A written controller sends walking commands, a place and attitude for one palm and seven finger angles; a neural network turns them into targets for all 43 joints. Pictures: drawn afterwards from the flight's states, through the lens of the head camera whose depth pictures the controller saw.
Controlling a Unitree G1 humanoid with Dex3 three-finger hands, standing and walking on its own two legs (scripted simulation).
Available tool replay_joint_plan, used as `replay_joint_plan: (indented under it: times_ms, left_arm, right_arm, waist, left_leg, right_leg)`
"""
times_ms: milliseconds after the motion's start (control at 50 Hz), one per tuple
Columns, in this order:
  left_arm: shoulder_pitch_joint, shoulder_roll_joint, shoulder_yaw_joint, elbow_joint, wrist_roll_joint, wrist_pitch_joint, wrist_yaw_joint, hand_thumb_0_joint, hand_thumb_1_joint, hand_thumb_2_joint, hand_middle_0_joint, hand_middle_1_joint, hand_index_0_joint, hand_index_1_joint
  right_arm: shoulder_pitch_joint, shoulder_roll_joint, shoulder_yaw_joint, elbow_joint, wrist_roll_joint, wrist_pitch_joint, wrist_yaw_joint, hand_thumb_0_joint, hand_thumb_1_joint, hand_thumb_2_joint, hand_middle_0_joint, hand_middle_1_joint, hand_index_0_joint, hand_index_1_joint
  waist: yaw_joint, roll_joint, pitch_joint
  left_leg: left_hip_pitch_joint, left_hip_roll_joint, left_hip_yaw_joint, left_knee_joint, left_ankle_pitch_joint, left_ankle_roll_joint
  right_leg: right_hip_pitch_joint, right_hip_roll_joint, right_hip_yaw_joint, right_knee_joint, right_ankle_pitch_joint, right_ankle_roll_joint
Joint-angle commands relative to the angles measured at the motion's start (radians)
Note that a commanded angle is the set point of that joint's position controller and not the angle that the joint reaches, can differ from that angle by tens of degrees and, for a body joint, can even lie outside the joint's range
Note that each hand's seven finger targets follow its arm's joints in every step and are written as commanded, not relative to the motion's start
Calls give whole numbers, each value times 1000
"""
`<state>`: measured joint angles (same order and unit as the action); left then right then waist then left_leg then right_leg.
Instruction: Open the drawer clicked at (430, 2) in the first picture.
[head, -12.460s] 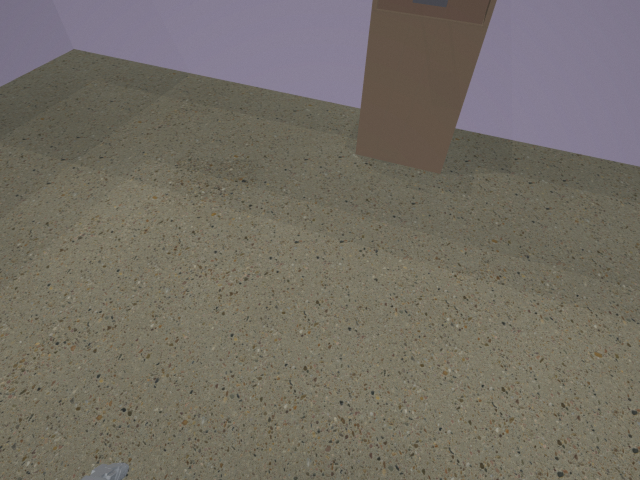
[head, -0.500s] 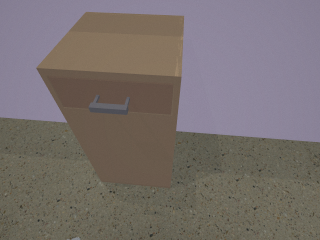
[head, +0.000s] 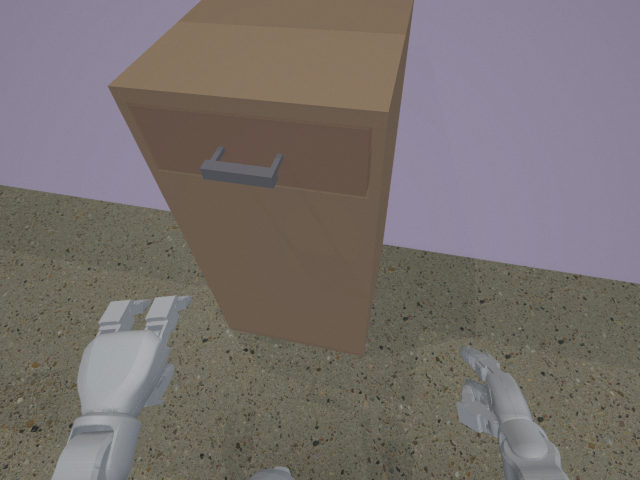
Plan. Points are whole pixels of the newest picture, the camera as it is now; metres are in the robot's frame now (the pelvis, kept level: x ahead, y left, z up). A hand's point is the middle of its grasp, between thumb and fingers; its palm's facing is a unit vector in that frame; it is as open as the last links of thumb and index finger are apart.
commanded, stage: raise the hand with hooked fingers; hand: left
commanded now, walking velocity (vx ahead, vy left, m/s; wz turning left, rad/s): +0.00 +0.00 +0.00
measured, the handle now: (243, 164) +0.56 +0.22 +0.05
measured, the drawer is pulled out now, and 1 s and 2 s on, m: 0.00 0.00 0.00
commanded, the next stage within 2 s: move the hooked fingers above the handle in 1.28 s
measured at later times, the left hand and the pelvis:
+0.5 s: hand (144, 291) +0.28 +0.25 +0.10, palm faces +0.07 -0.11 -0.99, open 12.7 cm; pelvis +0.01 +0.03 +0.03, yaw -2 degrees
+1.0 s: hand (103, 221) +0.32 +0.29 +0.17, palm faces +0.03 -0.07 -1.00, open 13.8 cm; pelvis +0.00 +0.05 +0.05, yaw -1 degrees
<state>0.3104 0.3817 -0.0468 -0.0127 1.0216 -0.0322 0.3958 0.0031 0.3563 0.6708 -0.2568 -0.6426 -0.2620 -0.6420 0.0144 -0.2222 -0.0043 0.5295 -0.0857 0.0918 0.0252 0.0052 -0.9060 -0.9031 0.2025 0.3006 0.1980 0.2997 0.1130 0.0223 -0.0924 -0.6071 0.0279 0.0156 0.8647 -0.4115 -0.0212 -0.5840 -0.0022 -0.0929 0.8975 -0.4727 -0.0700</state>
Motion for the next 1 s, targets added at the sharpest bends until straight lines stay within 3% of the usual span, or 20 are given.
replay_joint_plan:
  times_ms: [0,40,120,220,300,320,500,560,640,720,860,900,940,980]
  left_arm:
    - [-149,142,61,-201,-26,24,-42,0,153,580,-253,-780,-253,-780]
    - [-113,170,92,-174,-28,44,-73,0,107,560,-257,-810,-257,-810]
    - [-99,235,160,-191,-29,29,-109,0,13,520,-263,-870,-263,-870]
    - [-160,239,194,-255,-60,-14,-100,0,-103,470,-272,-945,-272,-945]
    - [-223,210,156,-272,-70,-26,-95,0,-197,430,-278,-1005,-278,-1005]
    - [-235,212,155,-264,-72,-20,-99,0,-220,420,-280,-1020,-280,-1020]
    - [-430,273,134,-263,-71,45,-189,0,-430,330,-295,-1155,-295,-1155]
    - [-496,284,129,-229,-82,62,-235,0,-500,300,-300,-1200,-300,-1200]
    - [-578,305,123,-221,-92,71,-297,0,-500,300,-300,-1200,-300,-1200]
    - [-637,336,140,-190,-114,70,-359,0,-500,300,-300,-1200,-300,-1200]
    - [-777,385,154,-182,-143,28,-427,0,-500,300,-300,-1200,-300,-1200]
    - [-709,363,151,-139,-158,22,-443,0,-500,300,-300,-1200,-300,-1200]
    - [-678,348,144,-146,-168,8,-457,0,-500,300,-300,-1200,-300,-1200]
    - [-669,366,163,-173,-171,-10,-454,0,-500,300,-300,-1200,-300,-1200]
  right_arm:
    - [-42,-95,-30,-125,18,-22,-34,0,-900,-900,200,300,200,300]
    - [-44,-90,-17,-116,26,-20,-38,0,-900,-900,200,300,200,300]
    - [-55,-94,-8,-114,31,-24,-43,0,-900,-900,200,300,200,300]
    - [-35,-100,-32,-101,35,-36,-45,0,-900,-900,200,300,200,300]
    - [-15,-110,-51,-83,42,-42,-41,0,-900,-900,200,300,200,300]
    - [-19,-112,-52,-84,45,-43,-40,0,-900,-900,200,300,200,300]
    - [-34,-119,-43,-76,72,-13,-47,0,-900,-900,200,300,200,300]
    - [-35,-117,-35,-71,80,0,-48,0,-900,-900,200,300,200,300]
    - [-43,-118,-21,-73,84,14,-46,0,-900,-900,200,300,200,300]
    - [-40,-125,-15,-72,87,25,-45,0,-900,-900,200,300,200,300]
    - [-23,-132,-15,-59,91,28,-43,0,-900,-900,200,300,200,300]
    - [-15,-136,-18,-61,93,29,-40,0,-900,-900,200,300,200,300]
    - [-10,-140,-20,-63,95,29,-30,0,-900,-900,200,300,200,300]
    - [-6,-147,-26,-68,93,29,-27,0,-900,-900,200,300,200,300]
  waist:
    - [-59,-70,-205]
    - [-36,-88,-196]
    - [-5,-58,-168]
    - [-13,-52,-197]
    - [-32,-21,-188]
    - [-35,-37,-181]
    - [-28,30,-164]
    - [-35,12,-132]
    - [-33,43,-139]
    - [-36,28,-131]
    - [-43,45,-144]
    - [-34,14,-138]
    - [-31,23,-128]
    - [-25,10,-138]
  left_leg:
    - [168,-78,6,-132,243,63]
    - [162,-77,9,-171,258,57]
    - [182,-71,14,-232,288,52]
    - [237,-74,16,-264,322,55]
    - [306,-68,19,-276,362,58]
    - [308,-67,15,-280,361,59]
    - [418,-51,5,-364,426,52]
    - [434,-47,4,-395,432,50]
    - [470,-42,-6,-426,475,45]
    - [483,-40,-9,-447,496,44]
    - [515,-37,-22,-476,517,42]
    - [502,-40,-18,-480,518,43]
    - [490,-37,-17,-487,520,39]
    - [487,-37,-17,-493,507,41]
  right_leg:
    - [199,-6,196,-269,417,47]
    - [267,-12,206,-284,458,50]
    - [336,-15,200,-303,506,46]
    - [369,-19,178,-324,524,49]
    - [318,-12,130,-332,504,44]
    - [316,-9,128,-338,488,45]
    - [349,3,77,-384,436,37]
    - [368,9,68,-412,427,37]
    - [404,12,61,-436,435,35]
    - [433,18,59,-464,452,35]
    - [451,17,49,-495,439,35]
    - [459,17,49,-500,450,37]
    - [462,15,46,-501,444,36]
    - [464,16,46,-504,436,37]
